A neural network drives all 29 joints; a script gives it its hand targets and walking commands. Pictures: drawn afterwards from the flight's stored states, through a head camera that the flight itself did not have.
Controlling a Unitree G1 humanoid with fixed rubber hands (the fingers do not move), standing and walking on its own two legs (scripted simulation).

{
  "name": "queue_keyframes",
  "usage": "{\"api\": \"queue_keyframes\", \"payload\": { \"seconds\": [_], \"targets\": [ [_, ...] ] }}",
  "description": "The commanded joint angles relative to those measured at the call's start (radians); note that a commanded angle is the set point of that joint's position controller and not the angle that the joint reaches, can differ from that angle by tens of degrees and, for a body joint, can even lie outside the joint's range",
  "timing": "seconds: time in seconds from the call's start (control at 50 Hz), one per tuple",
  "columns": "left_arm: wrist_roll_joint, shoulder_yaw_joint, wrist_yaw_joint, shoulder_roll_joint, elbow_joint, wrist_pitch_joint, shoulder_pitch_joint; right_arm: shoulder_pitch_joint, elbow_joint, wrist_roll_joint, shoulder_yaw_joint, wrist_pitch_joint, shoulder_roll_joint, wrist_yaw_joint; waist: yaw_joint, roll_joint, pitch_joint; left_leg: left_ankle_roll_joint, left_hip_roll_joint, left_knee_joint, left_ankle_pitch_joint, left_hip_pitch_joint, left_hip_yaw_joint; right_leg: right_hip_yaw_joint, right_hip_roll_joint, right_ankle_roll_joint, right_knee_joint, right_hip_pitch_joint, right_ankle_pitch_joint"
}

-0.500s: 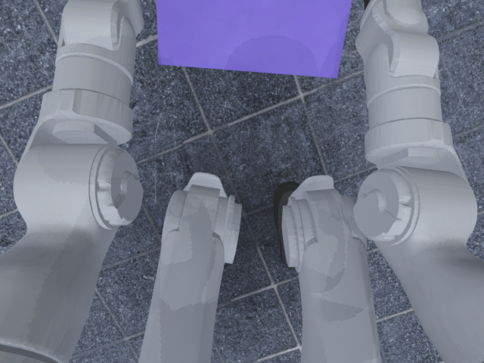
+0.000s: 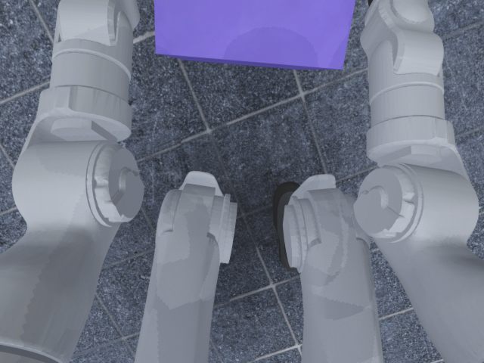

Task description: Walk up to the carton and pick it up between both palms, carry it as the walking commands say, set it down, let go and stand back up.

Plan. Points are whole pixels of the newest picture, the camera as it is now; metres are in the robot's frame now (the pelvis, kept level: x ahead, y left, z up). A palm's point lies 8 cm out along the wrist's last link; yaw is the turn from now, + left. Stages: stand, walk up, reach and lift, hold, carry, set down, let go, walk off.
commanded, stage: set down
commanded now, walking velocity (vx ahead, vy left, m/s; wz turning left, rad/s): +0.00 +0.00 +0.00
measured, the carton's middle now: out of the picture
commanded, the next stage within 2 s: none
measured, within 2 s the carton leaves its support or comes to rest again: rests again in 0.42 s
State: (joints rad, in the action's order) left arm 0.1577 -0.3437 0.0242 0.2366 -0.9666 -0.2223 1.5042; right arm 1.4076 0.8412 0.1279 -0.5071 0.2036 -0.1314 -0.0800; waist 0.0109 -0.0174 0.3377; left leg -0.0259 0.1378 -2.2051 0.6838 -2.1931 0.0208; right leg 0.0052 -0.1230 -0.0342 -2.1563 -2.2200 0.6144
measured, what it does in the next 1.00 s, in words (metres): stands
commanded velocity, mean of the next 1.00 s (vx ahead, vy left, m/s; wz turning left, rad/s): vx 0.00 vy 0.00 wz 0.00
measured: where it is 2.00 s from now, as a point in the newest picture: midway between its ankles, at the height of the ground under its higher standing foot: (247, 244)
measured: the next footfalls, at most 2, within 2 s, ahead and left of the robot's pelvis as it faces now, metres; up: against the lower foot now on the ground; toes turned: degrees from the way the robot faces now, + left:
none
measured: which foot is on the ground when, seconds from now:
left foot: down 0.00-1.00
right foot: down 0.00-1.00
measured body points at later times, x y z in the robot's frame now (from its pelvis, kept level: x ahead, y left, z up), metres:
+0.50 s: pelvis +0.01 +0.00 +0.00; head +0.38 +0.02 +0.23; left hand +0.58 +0.17 -0.18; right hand +0.56 -0.14 -0.18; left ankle +0.08 +0.09 -0.35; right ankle +0.10 -0.11 -0.35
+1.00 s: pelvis -0.02 -0.01 +0.00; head +0.36 +0.01 +0.22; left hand +0.55 +0.19 -0.19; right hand +0.53 -0.17 -0.20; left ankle +0.08 +0.09 -0.35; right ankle +0.10 -0.11 -0.35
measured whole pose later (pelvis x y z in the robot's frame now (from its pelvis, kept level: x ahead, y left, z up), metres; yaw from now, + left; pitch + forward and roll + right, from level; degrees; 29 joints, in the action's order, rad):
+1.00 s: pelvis -0.02 -0.01 +0.00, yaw +1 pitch +34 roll -2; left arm -0.11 -0.09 0.07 0.41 -1.18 -0.10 1.57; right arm 1.46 1.07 -0.12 -0.27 0.09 -0.27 -0.16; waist -0.01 -0.01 0.47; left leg -0.03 0.10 -2.21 0.62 -2.17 0.02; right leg 0.04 -0.09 -0.01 -2.16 -2.18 0.57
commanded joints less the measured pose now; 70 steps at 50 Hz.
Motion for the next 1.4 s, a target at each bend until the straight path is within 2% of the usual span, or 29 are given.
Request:
{"api": "queue_keyframes", "payload": {
  "seconds": [0.0,0.02,0.1,0.16,0.18,0.22,0.26,0.36,0.38,0.48,0.5,0.54,0.56,0.62,0.64,0.68,0.74,0.8,0.86,0.9,0.96,1.1,1.22,1.24,1.26,1.28,1.34,1.36,1.38],
  "targets": [
    [-0.049,0.255,-0.259,-0.821,-0.104,-0.022,0.23,0.372,0.109,-0.031,0.34,0.037,0.773,0.228,0.002,-0.004,-0.834,-0.003,-0.011,0.205,-0.426,0.366,-0.065,0.028,-0.027,0.018,0.088,0.381,-0.329],
    [-0.037,0.263,-0.254,-0.811,-0.098,-0.023,0.235,0.354,0.127,-0.049,0.338,0.043,0.801,0.235,0.028,0.022,-0.847,-0.008,-0.016,0.214,-0.43,0.413,-0.07,0.028,-0.028,0.015,0.085,0.361,-0.312],
    [-0.038,0.259,-0.262,-0.811,-0.133,-0.028,0.191,0.344,0.123,-0.037,0.319,0.043,0.768,0.23,-0.001,0.055,-0.83,-0.005,-0.019,0.209,-0.391,0.39,-0.064,0.031,-0.024,0.017,0.089,0.363,-0.281],
    [-0.027,0.246,-0.26,-0.787,-0.114,-0.021,0.204,0.356,0.12,-0.032,0.33,0.04,0.791,0.232,0.024,0.022,-0.822,-0.01,-0.017,0.206,-0.383,0.364,-0.057,0.02,-0.024,0.018,0.085,0.372,-0.296],
    [-0.044,0.264,-0.262,-0.786,-0.089,-0.017,0.231,0.326,0.121,-0.029,0.34,0.04,0.761,0.229,-0.016,0.001,-0.824,-0.006,-0.019,0.205,-0.381,0.363,-0.073,0.023,-0.018,0.018,0.083,0.4,-0.302],
    [-0.037,0.262,-0.264,-0.789,-0.149,-0.031,0.205,0.34,0.122,-0.026,0.305,0.04,0.746,0.228,-0.013,0.058,-0.795,-0.004,-0.019,0.205,-0.37,0.382,-0.066,0.024,-0.02,0.021,0.091,0.369,-0.277],
    [-0.018,0.242,-0.265,-0.777,-0.15,-0.026,0.174,0.317,0.142,-0.029,0.327,0.047,0.769,0.231,0.021,0.023,-0.781,-0.009,-0.021,0.207,-0.402,0.385,-0.073,0.023,-0.022,0.014,0.089,0.348,-0.293],
    [-0.048,0.248,-0.263,-0.767,-0.101,-0.006,0.222,0.323,0.122,-0.028,0.337,0.032,0.769,0.226,-0.009,0.01,-0.801,-0.008,-0.02,0.19,-0.407,0.352,-0.064,0.014,-0.026,0.017,0.092,0.374,-0.322],
    [-0.052,0.295,-0.26,-0.757,-0.11,-0.005,0.21,0.307,0.125,-0.044,0.317,0.022,0.751,0.226,-0.014,0.076,-0.826,-0.001,-0.028,0.203,-0.428,0.404,-0.078,0.032,-0.022,0.015,0.066,0.352,-0.323],
    [-0.054,0.26,-0.246,-0.682,-0.098,0.005,0.191,0.262,0.134,-0.028,0.312,0.02,0.703,0.217,-0.013,0.002,-0.821,0.001,-0.025,0.183,-0.433,0.376,-0.069,0.026,-0.018,0.009,0.075,0.381,-0.352],
    [-0.052,0.254,-0.251,-0.729,-0.098,0.004,0.196,0.296,0.075,-0.027,0.313,0.007,0.69,0.214,-0.007,0.077,-0.84,0.001,-0.025,0.181,-0.464,0.396,-0.065,0.017,-0.023,0.015,0.082,0.365,-0.352],
    [-0.058,0.27,-0.217,-0.615,-0.05,0.036,0.209,0.296,0.1,-0.059,0.319,-0.009,0.664,0.195,0.028,0.045,-0.875,0.006,-0.027,0.184,-0.479,0.409,-0.069,0.021,-0.019,0.006,0.053,0.414,-0.388],
    [-0.04,0.238,-0.21,-0.586,-0.086,0.034,0.169,0.229,0.124,-0.02,0.26,-0.01,0.59,0.183,-0.021,0.078,-0.856,0.012,-0.034,0.183,-0.493,0.434,-0.073,0.03,-0.021,0.004,0.068,0.385,-0.371],
    [-0.037,0.195,-0.157,-0.374,-0.104,0.044,0.148,0.168,0.145,-0.007,0.19,-0.027,0.394,0.124,-0.03,0.052,-0.905,0.028,-0.053,0.175,-0.433,0.457,-0.07,0.023,-0.004,0.002,0.075,0.423,-0.344],
    [-0.026,0.176,-0.14,-0.319,-0.086,0.057,0.154,0.227,0.102,-0.025,0.215,-0.044,0.359,0.114,0.024,0.046,-0.899,0.025,-0.045,0.181,-0.441,0.447,-0.062,0.025,-0.007,-0.007,0.075,0.409,-0.35],
    [-0.041,0.161,-0.106,-0.237,-0.082,0.061,0.193,0.217,0.119,-0.008,0.152,-0.056,0.223,0.079,-0.021,0.07,-0.891,0.034,-0.05,0.192,-0.404,0.444,-0.07,0.033,0.002,0.002,0.071,0.428,-0.322],
    [-0.058,0.13,-0.001,0.134,-0.083,0.103,0.156,0.147,0.139,-0.065,0.138,-0.098,-0.103,-0.018,-0.004,0.056,-0.998,0.051,-0.068,0.201,-0.442,0.535,-0.075,0.04,0.019,-0.015,0.072,0.49,-0.358],
    [-0.151,0.16,0.037,0.207,-0.062,0.126,0.234,0.207,0.094,-0.107,0.171,-0.123,-0.174,-0.065,-0.029,0.034,-1.043,0.044,-0.069,0.187,-0.468,0.537,-0.077,0.044,0.025,-0.014,0.068,0.497,-0.387],
    [-0.241,0.227,0.049,0.239,-0.059,0.146,0.3,0.269,0.112,-0.196,0.221,-0.143,-0.183,-0.074,-0.04,0.035,-1.08,0.037,-0.077,0.192,-0.461,0.551,-0.083,0.051,0.038,-0.009,0.069,0.488,-0.385],
    [-0.269,0.275,0.055,0.244,-0.029,0.153,0.374,0.37,0.068,-0.256,0.248,-0.151,-0.249,-0.081,-0.034,0.129,-1.132,0.041,-0.092,0.168,-0.484,0.63,-0.086,0.025,0.047,0.007,0.067,0.458,-0.369],
    [-0.314,0.248,0.054,0.322,-0.109,0.15,0.393,0.393,0.118,-0.278,0.283,-0.14,-0.266,-0.079,-0.011,0.018,-1.086,0.025,-0.106,0.177,-0.413,0.508,-0.077,0.02,0.069,-0.005,0.073,0.512,-0.345],
    [-0.35,0.31,0.016,0.314,-0.215,0.139,0.366,0.338,0.299,-0.315,0.305,-0.118,-0.265,-0.071,-0.045,0.046,-1.034,0.02,-0.122,0.18,-0.329,0.484,-0.06,0.001,0.077,0.014,0.101,0.552,-0.306],
    [-0.34,0.278,0.002,0.321,-0.2,0.151,0.354,0.311,0.236,-0.291,0.261,-0.143,-0.314,-0.067,-0.055,0.08,-1.079,0.023,-0.128,0.156,-0.424,0.522,-0.065,0.005,0.073,0.011,0.1,0.513,-0.37],
    [-0.353,0.273,0.008,0.334,-0.105,0.156,0.384,0.311,0.168,-0.284,0.257,-0.142,-0.314,-0.075,-0.085,0.085,-1.173,0.02,-0.127,0.143,-0.46,0.546,-0.067,-0.001,0.076,0.011,0.1,0.547,-0.419],
    [-0.355,0.255,0.02,0.376,-0.016,0.157,0.399,0.383,0.06,-0.314,0.295,-0.149,-0.332,-0.08,-0.052,0.03,-1.34,0.019,-0.119,0.148,-0.509,0.569,-0.069,0.002,0.073,0.008,0.072,0.685,-0.509],
    [-0.361,0.269,0.031,0.391,0.055,0.157,0.455,0.393,0.014,-0.324,0.295,-0.146,-0.337,-0.087,-0.067,0.057,-1.436,0.01,-0.122,0.148,-0.539,0.67,-0.062,0.024,0.067,0.006,0.086,0.652,-0.498],
    [-0.362,0.309,0.053,0.417,-0.03,0.1,0.418,0.361,0.092,-0.376,0.362,-0.088,-0.304,-0.095,-0.003,0.079,-1.556,0.006,-0.112,0.198,-0.506,0.817,-0.062,0.043,0.07,0.018,0.111,0.705,-0.404],
    [-0.372,0.343,0.048,0.401,-0.01,0.078,0.43,0.411,-0.018,-0.396,0.356,-0.072,-0.319,-0.104,-0.03,0.1,-1.568,-0.006,-0.111,0.196,-0.491,0.855,-0.065,0.044,0.069,0.017,0.12,0.704,-0.385],
    [-0.36,0.337,0.057,0.405,0.076,0.067,0.43,0.44,-0.117,-0.409,0.375,-0.065,-0.312,-0.113,-0.007,0.082,-1.687,-0.008,-0.094,0.205,-0.546,0.916,-0.06,0.045,0.063,0.02,0.121,0.772,-0.431]
  ]
}}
